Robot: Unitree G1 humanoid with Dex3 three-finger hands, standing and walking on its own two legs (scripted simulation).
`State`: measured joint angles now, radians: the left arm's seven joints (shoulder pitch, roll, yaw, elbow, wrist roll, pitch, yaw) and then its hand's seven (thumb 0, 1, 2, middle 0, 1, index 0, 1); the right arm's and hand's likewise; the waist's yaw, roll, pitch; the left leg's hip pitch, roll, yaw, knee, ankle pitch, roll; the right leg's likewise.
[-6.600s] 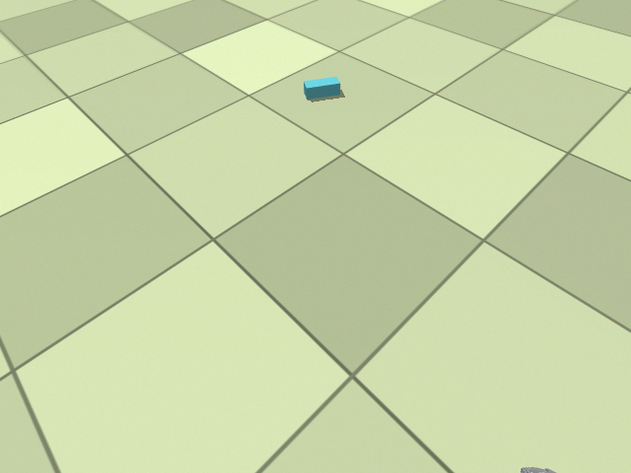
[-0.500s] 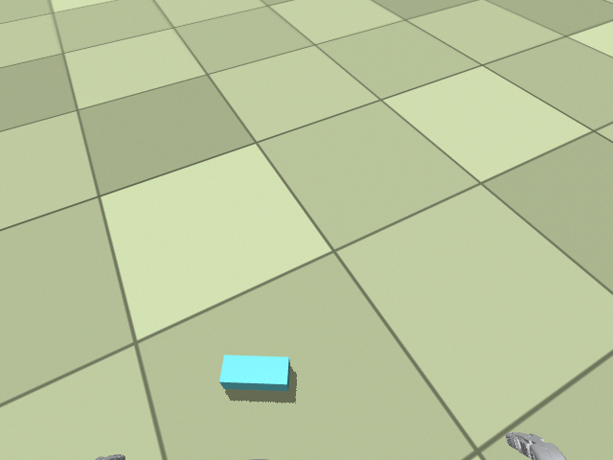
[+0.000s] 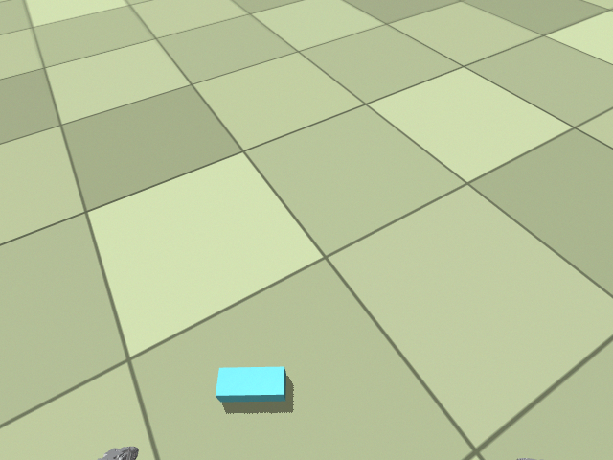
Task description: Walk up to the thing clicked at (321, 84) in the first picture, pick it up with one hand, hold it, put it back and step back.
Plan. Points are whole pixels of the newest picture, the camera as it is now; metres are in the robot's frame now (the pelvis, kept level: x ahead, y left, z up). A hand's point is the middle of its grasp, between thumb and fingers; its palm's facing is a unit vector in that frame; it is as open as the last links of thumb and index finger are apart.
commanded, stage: walk up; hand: left
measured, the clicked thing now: (252, 384) +0.42 +0.21 -0.74
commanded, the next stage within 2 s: stand in 0.24 s
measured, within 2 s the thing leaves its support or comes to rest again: neither
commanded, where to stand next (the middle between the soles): +0.08 +0.02 m, yaw +0 degrees
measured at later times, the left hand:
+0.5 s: hand out of the picture +0.09 +0.25 -0.15, palm faces -0.03 -0.94 -0.34, open 7.3 cm
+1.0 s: hand out of the picture +0.06 +0.24 -0.15, palm faces -0.02 -0.94 -0.34, open 7.3 cm
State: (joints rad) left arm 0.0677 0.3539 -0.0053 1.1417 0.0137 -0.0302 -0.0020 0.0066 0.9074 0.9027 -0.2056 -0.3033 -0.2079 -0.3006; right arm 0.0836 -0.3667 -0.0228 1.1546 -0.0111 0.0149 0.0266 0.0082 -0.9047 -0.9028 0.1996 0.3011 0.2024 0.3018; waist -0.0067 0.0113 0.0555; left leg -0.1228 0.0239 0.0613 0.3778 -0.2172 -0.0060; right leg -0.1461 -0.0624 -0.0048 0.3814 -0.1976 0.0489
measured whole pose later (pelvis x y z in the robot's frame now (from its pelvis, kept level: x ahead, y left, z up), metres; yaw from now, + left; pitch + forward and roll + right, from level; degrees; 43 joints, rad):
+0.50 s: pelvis +0.00 +0.00 +0.00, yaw +0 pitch -2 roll +0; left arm 0.07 0.35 0.00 1.14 0.01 -0.01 -0.01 0.01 0.91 0.90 -0.20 -0.30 -0.21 -0.30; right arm 0.06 -0.35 -0.01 1.14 -0.01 0.00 0.01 0.01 -0.90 -0.90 0.20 0.30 0.20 0.30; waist -0.01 0.00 0.06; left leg -0.09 0.03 0.06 0.32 -0.19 -0.01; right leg -0.11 -0.06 -0.01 0.32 -0.17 0.05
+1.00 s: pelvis -0.01 -0.01 +0.00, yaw +0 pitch -2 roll +0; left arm 0.10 0.35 0.00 1.15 0.01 -0.01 -0.01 0.01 0.91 0.90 -0.20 -0.30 -0.21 -0.30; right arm 0.08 -0.35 -0.01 1.15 -0.01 0.00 0.02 0.01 -0.90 -0.90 0.20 0.30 0.20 0.30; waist 0.00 0.01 0.05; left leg -0.10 0.04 0.05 0.32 -0.17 -0.02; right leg -0.11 -0.04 -0.02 0.31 -0.15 0.03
